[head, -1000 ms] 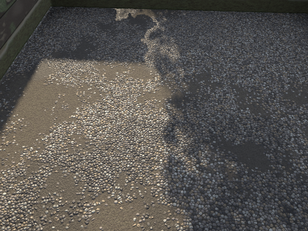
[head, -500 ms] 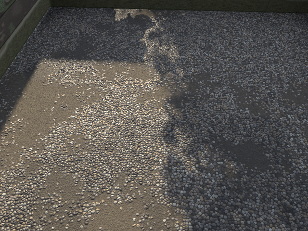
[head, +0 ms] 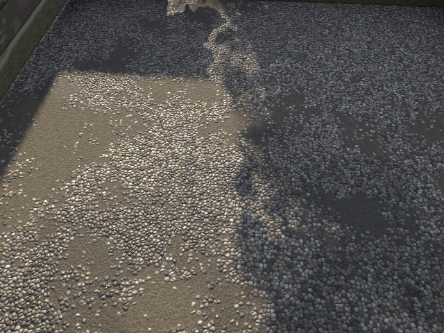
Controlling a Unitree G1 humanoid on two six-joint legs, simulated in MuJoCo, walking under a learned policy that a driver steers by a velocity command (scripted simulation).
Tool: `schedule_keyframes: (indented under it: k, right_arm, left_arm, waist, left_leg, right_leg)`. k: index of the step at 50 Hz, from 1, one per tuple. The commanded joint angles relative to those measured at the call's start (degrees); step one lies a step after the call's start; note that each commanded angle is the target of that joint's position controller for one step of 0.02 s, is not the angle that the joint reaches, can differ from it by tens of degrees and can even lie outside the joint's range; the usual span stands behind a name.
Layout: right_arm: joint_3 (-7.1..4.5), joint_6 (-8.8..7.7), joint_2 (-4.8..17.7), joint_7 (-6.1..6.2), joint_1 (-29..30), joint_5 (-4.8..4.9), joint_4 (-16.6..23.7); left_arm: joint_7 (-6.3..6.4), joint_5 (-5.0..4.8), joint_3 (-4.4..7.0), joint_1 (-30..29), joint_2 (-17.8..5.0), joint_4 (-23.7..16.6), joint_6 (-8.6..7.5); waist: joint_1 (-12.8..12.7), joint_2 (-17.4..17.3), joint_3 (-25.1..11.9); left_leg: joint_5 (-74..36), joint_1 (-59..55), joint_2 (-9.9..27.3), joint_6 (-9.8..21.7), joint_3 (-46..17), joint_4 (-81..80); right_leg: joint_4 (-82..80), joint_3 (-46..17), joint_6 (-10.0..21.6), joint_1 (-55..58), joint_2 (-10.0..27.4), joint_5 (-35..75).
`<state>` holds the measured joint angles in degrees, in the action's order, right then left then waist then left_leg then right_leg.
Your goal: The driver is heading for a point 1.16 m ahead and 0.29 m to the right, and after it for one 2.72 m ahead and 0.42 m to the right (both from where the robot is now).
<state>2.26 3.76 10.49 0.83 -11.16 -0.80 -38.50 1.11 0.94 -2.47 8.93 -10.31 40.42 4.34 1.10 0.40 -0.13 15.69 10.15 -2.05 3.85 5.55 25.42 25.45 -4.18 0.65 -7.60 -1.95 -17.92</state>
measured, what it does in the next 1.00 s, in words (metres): stands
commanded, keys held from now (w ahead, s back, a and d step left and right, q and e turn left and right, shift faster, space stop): no key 0.58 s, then w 0.42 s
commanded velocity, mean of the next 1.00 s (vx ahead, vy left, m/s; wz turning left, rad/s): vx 0.12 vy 0.00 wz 0.00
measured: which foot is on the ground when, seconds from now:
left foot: down 0.00-1.00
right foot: down 0.00-1.00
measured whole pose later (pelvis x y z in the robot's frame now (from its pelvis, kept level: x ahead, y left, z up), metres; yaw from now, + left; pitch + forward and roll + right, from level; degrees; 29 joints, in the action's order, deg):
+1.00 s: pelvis +0.00 -0.02 -0.01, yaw +0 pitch -1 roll +0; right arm 3.3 3.3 9.0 0.7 -9.6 -1.5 -36.8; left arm 1.3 1.2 -3.7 7.6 -9.8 37.0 4.9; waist 1.2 -0.3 -0.9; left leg 20.2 12.5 -0.4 2.3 4.3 33.5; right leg 32.5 -4.0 2.3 -9.5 -3.9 -21.9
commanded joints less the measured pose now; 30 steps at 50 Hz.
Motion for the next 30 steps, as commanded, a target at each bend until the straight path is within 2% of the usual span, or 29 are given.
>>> schedule_keyframes:
  k: [1, 2, 3, 6, 10, 22, 29, 30]
  right_arm:
    - [-0.76, -0.1, 5.91, 0.08, -2.77, -1.53, 3.76]
    - [-1.13, -0.05, 6.64, 0.03, -2.21, -1.12, 3.43]
    - [-1.0, -0.08, 6.51, 0.02, -1.41, -1.11, 3.76]
    - [-0.87, -0.09, 6.47, 0.06, -1.72, -1.05, 3.68]
    - [-0.83, 0.1, 6.78, 0.29, -2.77, -1.14, 3.27]
    - [-0.58, -0.05, 7.48, 0.73, -5.27, -1.22, 2.45]
    - [-0.46, -0.22, 7.7, 0.83, -6.11, -1.23, 2.24]
    - [-0.03, -0.31, 6.68, 0.65, -7.19, -1.52, 1.62]
  left_arm:
    - [0.47, 2.33, -0.16, 0.95, -3.53, -4.7, -0.42]
    - [0.56, 2.08, 0.05, 1.13, -3.94, -4.37, -0.25]
    - [0.6, 2.01, 0.04, 1.4, -4.56, -4.43, -0.23]
    - [0.64, 1.55, 0.09, 2.39, -5.72, -4.37, -0.59]
    - [0.49, 1.38, -0.12, 3.7, -5.91, -4.11, -1.0]
    - [0.61, 1.31, -0.16, 7.17, -7.11, -3.04, -1.09]
    - [0.72, 1.29, -0.12, 8.08, -7.45, -2.52, -0.96]
    - [0.59, 1.48, -0.52, 9.38, -6.42, -1.7, -0.94]
  waist:
    - [-0.3, 0.95, -5.22]
    - [-0.54, 0.27, -2.21]
    - [-0.6, -0.37, -1.71]
    - [-0.42, -0.73, -1.68]
    - [-0.37, -0.14, -1.0]
    - [-0.55, 0.33, -0.57]
    - [-0.6, 0.17, -0.19]
    - [-0.58, 0.11, -1.43]
  left_leg:
    - [-21.22, -6.13, 8.09, 4.4, -10.67, -4.96]
    - [-21.96, -5.89, 8.39, 4.94, -10.51, -5.63]
    - [-22.82, -6.28, 8.32, 5.0, -10.38, -5.83]
    - [-20.47, -7.32, 7.92, 4.38, -10.23, -7.0]
    - [-17.37, -7.38, 7.36, 3.78, -10.02, -8.14]
    - [-15.13, -6.02, 6.35, 2.7, -9.43, -8.5]
    - [-14.91, -5.25, 6.1, 2.21, -9.22, -8.15]
    - [-11.82, -6.01, 6.22, 2.05, -9.37, -9.27]
  right_leg:
    - [-2.61, -5.41, 4.74, -2.05, 4.11, 15.83]
    - [-3.08, -5.3, 5.05, -3.44, 4.26, 15.23]
    - [-3.42, -5.35, 4.92, -3.62, 4.42, 15.24]
    - [-4.83, -5.53, 4.52, -3.74, 4.63, 13.63]
    - [-6.3, -5.6, 4.62, -3.69, 4.71, 13.14]
    - [-7.9, -5.5, 4.93, -1.8, 4.52, 16.17]
    - [-8.48, -5.54, 5.05, -0.89, 4.35, 18.33]
    - [-9.85, -5.87, 5.01, 0.2, 4.51, 15.2]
